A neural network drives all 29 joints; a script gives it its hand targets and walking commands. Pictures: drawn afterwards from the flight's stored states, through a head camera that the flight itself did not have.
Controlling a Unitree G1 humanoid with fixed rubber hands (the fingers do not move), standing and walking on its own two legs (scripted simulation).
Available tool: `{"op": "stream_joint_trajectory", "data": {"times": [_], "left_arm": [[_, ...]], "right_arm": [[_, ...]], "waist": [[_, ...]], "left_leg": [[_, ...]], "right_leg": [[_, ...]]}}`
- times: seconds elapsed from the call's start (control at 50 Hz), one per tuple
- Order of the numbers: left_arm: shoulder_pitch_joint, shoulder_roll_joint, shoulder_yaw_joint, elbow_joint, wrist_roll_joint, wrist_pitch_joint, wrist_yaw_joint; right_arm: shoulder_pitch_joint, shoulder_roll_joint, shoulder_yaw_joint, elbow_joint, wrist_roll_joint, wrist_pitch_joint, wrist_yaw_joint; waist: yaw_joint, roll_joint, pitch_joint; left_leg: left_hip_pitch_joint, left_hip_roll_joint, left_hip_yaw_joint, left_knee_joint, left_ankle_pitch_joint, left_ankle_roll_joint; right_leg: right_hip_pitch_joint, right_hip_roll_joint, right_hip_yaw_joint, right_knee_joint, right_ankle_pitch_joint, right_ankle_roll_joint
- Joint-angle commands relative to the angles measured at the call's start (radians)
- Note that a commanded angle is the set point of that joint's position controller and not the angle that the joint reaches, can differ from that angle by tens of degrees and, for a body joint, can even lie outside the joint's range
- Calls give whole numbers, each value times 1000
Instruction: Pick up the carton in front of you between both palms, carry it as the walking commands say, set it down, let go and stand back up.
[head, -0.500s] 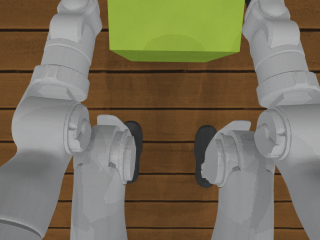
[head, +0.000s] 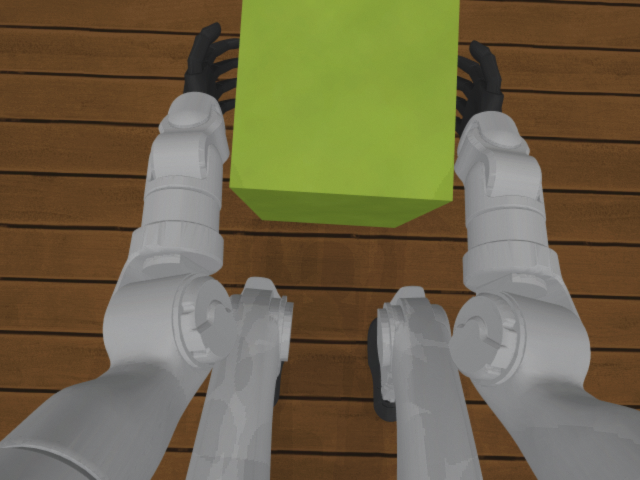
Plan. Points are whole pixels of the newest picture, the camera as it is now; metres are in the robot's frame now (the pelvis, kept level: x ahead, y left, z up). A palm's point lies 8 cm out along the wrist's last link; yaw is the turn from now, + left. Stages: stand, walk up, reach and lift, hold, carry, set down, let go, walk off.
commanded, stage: reach and lift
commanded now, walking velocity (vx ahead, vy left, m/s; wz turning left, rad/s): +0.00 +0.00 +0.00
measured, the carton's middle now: (337, 135) +0.51 +0.02 -0.12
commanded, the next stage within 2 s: none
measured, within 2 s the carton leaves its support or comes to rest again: neither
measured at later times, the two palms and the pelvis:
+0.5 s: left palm (140, 49) +0.47 +0.16 +0.10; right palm (571, 83) +0.47 -0.14 +0.10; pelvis +0.04 +0.00 +0.13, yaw +1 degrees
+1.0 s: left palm out of the picture +0.42 +0.16 +0.26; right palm out of the picture +0.42 -0.14 +0.25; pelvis +0.09 +0.00 +0.26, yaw +1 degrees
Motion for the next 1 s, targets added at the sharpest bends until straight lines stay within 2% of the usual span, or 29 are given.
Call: {"op": "stream_joint_trajectory", "data": {"times": [0.0, 0.04, 0.06, 0.08, 0.1, 0.12, 0.14, 0.16, 0.18, 0.2, 0.22, 0.24, 0.26, 0.28, 0.3, 0.34, 0.38, 0.4, 0.46, 0.52, 0.66, 0.68, 0.74, 0.76, 0.78, 0.82, 0.84, 0.96, 0.98], "left_arm": [[-532, -1015, -411, 42, -116, 11, -261], [-536, -1052, -460, 0, -140, 9, -274], [-528, -1058, -492, -33, -159, 11, -283], [-532, -1089, -516, -51, -192, 8, -291], [-494, -1106, -536, -56, -197, 11, -292], [-480, -1106, -570, -39, -206, 23, -292], [-500, -1115, -594, -108, -218, 13, -288], [-487, -1140, -613, -104, -241, 18, -281], [-427, -1142, -620, -96, -219, 21, -275], [-404, -1164, -616, -99, -218, 18, -272], [-364, -1142, -617, -68, -223, 22, -261], [-387, -1164, -612, -62, -230, 22, -257], [-360, -1186, -612, -61, -226, 20, -252], [-370, -1151, -652, -151, -223, -1, -249], [-368, -1177, -684, -147, -228, 17, -246], [-266, -1188, -628, -62, -205, 17, -233], [-243, -1197, -624, -73, -207, 16, -233], [-248, -1189, -626, -95, -186, 9, -241], [-142, -1200, -600, -43, -164, 15, -245], [-121, -1210, -600, -58, -171, -4, -252], [2, -1227, -639, -106, -160, -13, -245], [-4, -1193, -653, -120, -175, -13, -247], [51, -1197, -697, -156, -180, -14, -245], [75, -1192, -698, -170, -180, -8, -245], [123, -1227, -709, -179, -166, 4, -244], [191, -1198, -679, -150, -140, 22, -253], [203, -1194, -699, -177, -156, 8, -254], [231, -1172, -762, -270, -184, 26, -258], [306, -1208, -740, -215, -189, 42, -261]], "right_arm": [[-662, 1053, 494, 31, 156, 16, 251], [-559, 1085, 521, 39, 154, 19, 256], [-584, 1084, 527, 8, 131, 20, 249], [-546, 1069, 522, -1, 155, 11, 242], [-585, 1042, 551, -27, 148, 15, 242], [-530, 1088, 558, -33, 161, 13, 235], [-505, 1089, 568, -30, 175, 18, 241], [-451, 1082, 582, -24, 163, 15, 241], [-499, 1110, 613, -105, 168, 4, 245], [-487, 1100, 616, -113, 182, 5, 242], [-456, 1130, 644, -72, 209, 19, 248], [-464, 1090, 642, -97, 200, 15, 249], [-449, 1096, 623, -66, 176, 15, 252], [-427, 1127, 653, -69, 204, 16, 265], [-384, 1108, 630, -84, 190, 14, 269], [-380, 1110, 660, -76, 202, 16, 272], [-362, 1146, 686, -99, 201, 17, 272], [-278, 1180, 653, -14, 186, 22, 267], [-206, 1144, 650, -37, 175, 16, 259], [-218, 1140, 660, -55, 147, 1, 250], [-27, 1142, 641, -49, 114, -8, 260], [-50, 1156, 676, -90, 161, -8, 256], [35, 1169, 693, -95, 133, -8, 264], [52, 1155, 710, -101, 162, 0, 264], [94, 1144, 704, -147, 134, 4, 273], [96, 1159, 699, -159, 137, 20, 273], [122, 1184, 740, -156, 139, 27, 274], [224, 1195, 775, -179, 169, 41, 268], [230, 1144, 806, -220, 171, 51, 262]], "waist": [[100, 15, -987], [18, -18, -1041], [33, -21, -1046], [-11, 3, -1052], [10, 16, -1080], [-27, 34, -1046], [-8, 49, -1066], [-66, 67, -1099], [-2, 52, -1090], [-21, 74, -1095], [36, 64, -1030], [-28, 66, -996], [-36, 51, -988], [4, 80, -1000], [-16, 80, -1041], [29, 73, -938], [-11, 17, -920], [26, 5, -900], [-10, 47, -772], [-3, -9, -749], [-21, 48, -665], [5, 40, -654], [-45, 26, -647], [22, 61, -666], [-48, 54, -638], [17, 70, -556], [-29, -10, -552], [23, 52, -497], [-18, 23, -487]], "left_leg": [[579, -106, 140, -228, 54, 20], [657, -106, 122, -242, 102, 19], [668, -112, 118, -261, 115, 14], [659, -111, 135, -247, 131, 8], [676, -116, 134, -256, 162, 2], [672, -112, 128, -280, 131, -7], [761, -116, 120, -320, 156, -7], [808, -115, 103, -309, 174, -16], [816, -124, 102, -338, 183, -15], [821, -123, 110, -346, 194, -18], [869, -123, 102, -392, 167, -11], [863, -116, 84, -387, 168, -5], [900, -125, 84, -409, 155, -8], [926, -113, 74, -419, 228, -11], [975, -124, 82, -438, 203, -15], [949, -117, 72, -475, 168, -2], [1008, -117, 46, -519, 116, 5], [1005, -127, 64, -530, 128, 4], [1060, -114, 42, -603, 145, 8], [1099, -114, 36, -650, 166, 13], [1242, -102, 5, -773, 200, 9], [1305, -105, 4, -824, 206, 10], [1360, -87, -16, -860, 257, 14], [1400, -97, 6, -892, 282, 5], [1424, -84, -23, -897, 283, 9], [1441, -93, -8, -958, 292, 16], [1496, -84, -13, -982, 340, 15], [1626, -84, -20, -1110, 420, 15], [1697, -70, -30, -1122, 416, 22]], "right_leg": [[543, 91, -94, -251, 23, -30], [593, 108, -119, -266, 81, -22], [584, 105, -121, -278, 89, -23], [644, 102, -111, -300, 132, -32], [676, 97, -98, -306, 148, -29], [700, 109, -111, -309, 148, -33], [700, 112, -111, -322, 183, -35], [742, 108, -97, -339, 179, -49], [717, 107, -106, -332, 180, -34], [761, 109, -95, -362, 194, -41], [734, 111, -97, -368, 155, -36], [743, 110, -100, -383, 156, -45], [755, 109, -101, -415, 131, -38], [752, 115, -98, -396, 200, -37], [779, 112, -103, -428, 186, -37], [800, 104, -85, -447, 155, -39], [819, 107, -90, -494, 95, -31], [872, 104, -62, -548, 102, -32], [895, 94, -54, -602, 124, -37], [987, 83, -47, -666, 147, -40], [1162, 76, -16, -792, 200, -59], [1183, 83, -17, -816, 193, -57], [1244, 78, -15, -864, 246, -60], [1320, 66, 5, -894, 282, -60], [1338, 68, 4, -915, 282, -69], [1362, 66, 24, -972, 287, -61], [1419, 77, 7, -1001, 351, -45], [1651, 49, 46, -1120, 472, -58], [1650, 44, 41, -1140, 440, -56]]}}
